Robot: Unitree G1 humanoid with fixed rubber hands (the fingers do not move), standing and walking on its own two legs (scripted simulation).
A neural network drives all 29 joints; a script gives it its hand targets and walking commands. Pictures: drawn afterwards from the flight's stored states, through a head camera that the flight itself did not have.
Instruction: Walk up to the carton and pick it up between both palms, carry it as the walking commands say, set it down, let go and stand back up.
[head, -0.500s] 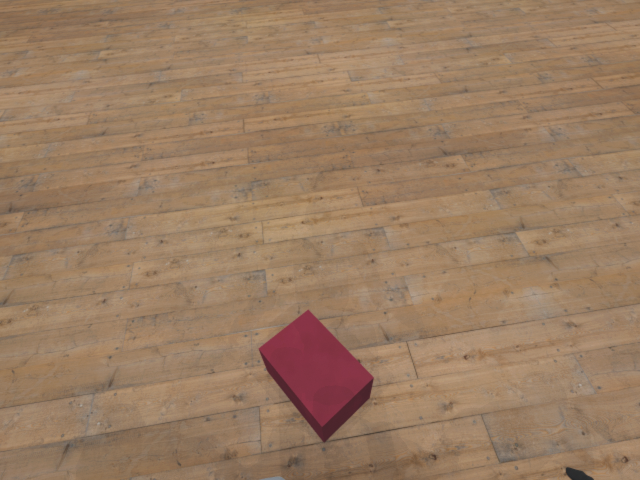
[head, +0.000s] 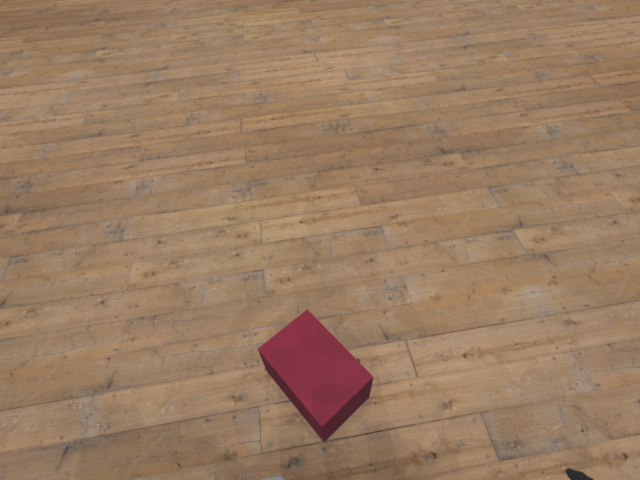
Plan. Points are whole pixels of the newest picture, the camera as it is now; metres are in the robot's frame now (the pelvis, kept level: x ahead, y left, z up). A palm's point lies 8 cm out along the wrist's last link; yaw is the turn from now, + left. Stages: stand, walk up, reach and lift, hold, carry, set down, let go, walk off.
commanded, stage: walk up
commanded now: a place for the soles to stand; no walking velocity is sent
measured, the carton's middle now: (315, 373) +0.47 +0.07 -0.67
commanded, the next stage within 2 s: none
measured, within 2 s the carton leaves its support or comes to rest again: neither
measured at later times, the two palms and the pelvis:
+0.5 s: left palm out of the picture +0.05 +0.31 -0.10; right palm out of the picture +0.08 -0.31 -0.11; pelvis +0.00 +0.00 +0.00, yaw +0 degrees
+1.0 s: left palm out of the picture +0.05 +0.30 -0.10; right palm out of the picture +0.08 -0.31 -0.11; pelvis +0.00 +0.00 +0.00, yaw +0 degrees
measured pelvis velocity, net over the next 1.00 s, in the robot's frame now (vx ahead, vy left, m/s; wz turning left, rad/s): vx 0.00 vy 0.00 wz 0.00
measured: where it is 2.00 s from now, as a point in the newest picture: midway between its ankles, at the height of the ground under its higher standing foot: outside the picture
